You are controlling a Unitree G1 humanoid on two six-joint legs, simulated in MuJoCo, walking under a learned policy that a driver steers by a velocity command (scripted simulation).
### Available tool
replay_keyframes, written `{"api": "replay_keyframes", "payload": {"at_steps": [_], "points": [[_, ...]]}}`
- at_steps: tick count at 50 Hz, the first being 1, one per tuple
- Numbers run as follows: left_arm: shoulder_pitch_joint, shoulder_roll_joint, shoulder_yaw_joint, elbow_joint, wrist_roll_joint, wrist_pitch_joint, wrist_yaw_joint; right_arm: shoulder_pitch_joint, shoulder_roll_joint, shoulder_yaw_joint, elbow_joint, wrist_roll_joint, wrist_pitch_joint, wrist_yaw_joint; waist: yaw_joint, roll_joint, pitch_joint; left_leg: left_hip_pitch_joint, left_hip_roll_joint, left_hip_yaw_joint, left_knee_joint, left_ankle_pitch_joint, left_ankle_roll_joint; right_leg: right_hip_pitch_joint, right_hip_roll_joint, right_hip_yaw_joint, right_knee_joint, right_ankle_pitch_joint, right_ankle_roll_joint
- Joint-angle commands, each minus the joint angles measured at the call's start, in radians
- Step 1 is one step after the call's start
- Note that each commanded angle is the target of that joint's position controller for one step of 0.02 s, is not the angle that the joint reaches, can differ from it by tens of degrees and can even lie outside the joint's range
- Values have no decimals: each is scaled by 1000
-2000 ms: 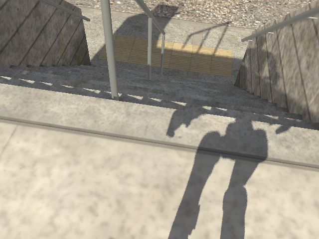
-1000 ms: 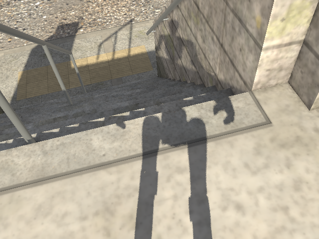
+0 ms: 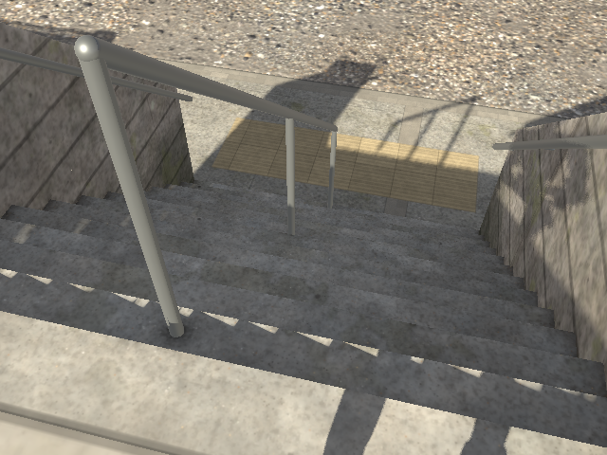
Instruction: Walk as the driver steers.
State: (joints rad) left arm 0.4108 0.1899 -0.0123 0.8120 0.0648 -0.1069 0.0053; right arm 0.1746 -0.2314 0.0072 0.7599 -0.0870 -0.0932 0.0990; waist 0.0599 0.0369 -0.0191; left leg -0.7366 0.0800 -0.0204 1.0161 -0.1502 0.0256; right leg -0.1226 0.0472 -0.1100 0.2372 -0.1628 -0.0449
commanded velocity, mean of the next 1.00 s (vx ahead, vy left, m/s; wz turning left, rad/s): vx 0.49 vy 0.00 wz -0.24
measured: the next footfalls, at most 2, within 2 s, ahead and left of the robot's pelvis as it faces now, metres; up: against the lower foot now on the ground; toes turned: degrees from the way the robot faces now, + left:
left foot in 0.24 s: +0.28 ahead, +0.17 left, +0.00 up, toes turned +7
right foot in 0.74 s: +0.49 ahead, -0.11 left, +0.00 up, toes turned -11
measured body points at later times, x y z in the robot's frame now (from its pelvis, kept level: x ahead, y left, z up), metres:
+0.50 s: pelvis +0.26 +0.06 +0.00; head +0.27 +0.06 +0.45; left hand +0.38 +0.30 -0.13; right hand +0.26 -0.20 -0.13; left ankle +0.24 +0.17 -0.75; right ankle +0.34 -0.09 -0.68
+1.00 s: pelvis +0.48 -0.04 -0.02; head +0.48 -0.04 +0.43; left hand +0.51 +0.20 -0.16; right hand +0.61 -0.30 -0.11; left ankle +0.60 +0.09 -0.67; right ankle +0.46 -0.10 -0.75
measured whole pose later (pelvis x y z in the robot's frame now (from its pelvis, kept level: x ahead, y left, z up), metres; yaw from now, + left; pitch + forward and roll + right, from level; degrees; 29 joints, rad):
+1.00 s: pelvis +0.48 -0.04 -0.02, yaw -20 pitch +4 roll +0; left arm 0.52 0.20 0.02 0.94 0.09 -0.09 -0.05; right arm 0.10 -0.21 0.04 0.76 -0.09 -0.07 0.01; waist 0.09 0.00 -0.10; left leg -0.75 0.07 -0.05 1.11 -0.26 -0.04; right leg -0.35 0.14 0.09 0.57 -0.28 -0.10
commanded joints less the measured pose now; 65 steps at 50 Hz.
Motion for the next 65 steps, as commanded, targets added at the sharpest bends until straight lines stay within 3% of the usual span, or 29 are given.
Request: {"api": "replay_keyframes", "payload": {"at_steps": [1,9,11,12,13,14,15,16,18,20,26,31,35,37,38,39,40,42,45,47,49,50,54,59,60,62,63,64,65], "points": [[-104,148,39,-75,20,-33,-5,-19,-26,5,-55,14,1,11,-53,-66,11,40,53,-30,-155,162,-2,-38,-300,74,-138,365,-196],[72,194,51,69,-3,-4,-49,-209,-76,-20,-139,21,15,-32,4,-92,82,125,-41,33,-440,69,49,172,-321,60,-28,418,-157],[47,243,64,81,-3,2,-53,-155,-115,-39,-138,42,8,-47,-61,-94,34,380,-99,79,-518,134,96,116,-295,39,82,681,-136],[17,248,66,70,10,-7,-58,-35,-186,-68,-112,57,1,-58,-118,-73,-61,621,-91,50,-456,236,150,11,-230,-5,248,728,-85],[152,110,25,67,23,-19,-57,187,-236,-77,-54,51,2,-67,-134,92,-345,1151,146,-175,-375,550,344,-291,-128,-33,572,363,5],[143,53,-4,45,21,-26,-91,416,-231,-73,-5,44,13,-79,-222,191,-533,1383,390,-597,-583,427,477,-510,8,59,801,-424,31],[-104,118,29,8,-17,-17,-104,495,-228,-97,61,15,5,-96,-295,78,-226,1145,304,-507,-669,219,312,-650,-48,175,978,-390,-6],[-138,118,36,7,-18,-20,-86,377,-226,-101,73,38,-2,-101,-222,93,-49,895,285,-349,-716,71,249,-688,-111,165,1010,-309,-20],[-111,95,28,16,21,-9,-60,190,-86,-57,39,58,4,-117,-111,65,-31,653,233,-200,-794,67,224,-550,-177,175,935,-240,-28],[-86,53,19,23,19,7,-65,129,-44,-44,15,46,0,-119,-51,40,-38,549,233,-117,-879,114,227,-465,-182,171,886,-210,-11],[-223,35,4,8,-10,34,-110,178,-85,-48,69,-18,-18,-117,-62,16,9,563,217,109,-935,237,192,-524,-174,122,564,155,-16],[-257,79,25,-2,4,33,-98,182,-134,-51,103,-21,-12,-85,-47,40,23,572,226,199,-852,303,155,-452,-132,117,547,137,-13],[-247,102,48,-24,-25,8,-78,159,-192,-71,107,-14,9,-101,-22,3,23,623,244,250,-679,356,129,-333,-64,51,425,24,-22],[-32,241,113,27,-40,-34,-43,219,-175,-63,110,-39,-1,-103,30,-106,-108,461,128,320,-266,348,42,78,9,84,382,211,-108],[169,369,143,50,-30,-27,-18,365,22,-5,94,-71,-17,-87,0,-351,-365,171,-29,261,86,-431,-96,536,-215,518,336,536,-385],[336,343,140,93,-23,-27,-35,243,12,11,45,9,-31,-51,123,-257,-388,-122,-127,37,340,-552,-76,671,-342,850,166,349,-439],[338,304,151,128,-24,-41,-44,55,-36,2,29,51,-27,-48,184,-136,-120,-304,-79,-64,399,-490,-39,496,-335,775,141,230,-351],[152,140,89,101,-39,-30,-66,37,-100,-9,21,12,-14,-103,46,-69,-105,-156,-2,-99,413,-344,-40,113,-303,666,164,274,-333],[-91,75,43,21,-16,-12,-69,66,-46,15,4,-3,22,-126,-100,-57,-80,76,19,-91,269,-290,-54,-283,-238,538,104,316,-306],[-61,115,53,12,7,-11,-52,67,-62,9,12,1,30,-112,-81,-60,-55,114,-3,-51,150,-194,-62,-368,-178,465,115,243,-270],[1,164,60,29,26,-8,-42,50,9,31,-6,5,36,-80,-78,-56,-61,207,-24,41,56,-53,-69,-456,-97,364,216,406,-225],[19,179,51,39,62,-5,-31,114,18,38,11,-7,30,-54,-90,-72,-61,307,-38,54,200,123,-60,-548,-68,350,302,404,-209],[135,162,48,32,36,-37,-14,50,-74,-6,-119,5,26,-95,-63,-129,-63,87,-81,-6,304,-197,-92,-319,-141,554,544,683,-226],[132,158,69,-47,-17,-42,-21,2,-34,11,-140,22,34,-128,-2,-106,-120,-129,-103,-79,203,-377,-108,-78,-211,737,808,993,-203],[35,171,70,-85,-11,-38,-25,138,-29,4,-88,19,30,-129,-80,-98,-133,77,-124,-27,164,-331,-93,-255,-173,681,854,1039,-183],[-346,195,59,-223,-19,-35,-88,669,-83,-49,58,34,24,-141,-421,26,-79,859,-92,27,-91,146,24,-954,-27,454,1158,735,-91],[-231,52,39,-256,-35,-20,-122,407,-203,-56,-14,57,7,-127,-193,194,-89,732,206,-465,-396,711,339,-1021,126,257,1361,-405,19],[-168,117,47,-253,-40,-1,-104,220,-206,-45,-87,32,-17,-96,-132,-51,29,460,385,-730,-411,853,512,-1085,61,327,1494,-534,79],[-110,82,22,-230,-22,30,-68,72,-123,-10,-106,25,-30,-66,-43,-26,50,380,429,-698,-409,681,474,-1140,-36,377,1429,-521,116]]}}
Over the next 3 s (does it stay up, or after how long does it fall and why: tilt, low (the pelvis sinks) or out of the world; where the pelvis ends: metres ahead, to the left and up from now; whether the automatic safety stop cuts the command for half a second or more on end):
stays up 1.01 -0.05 -0.42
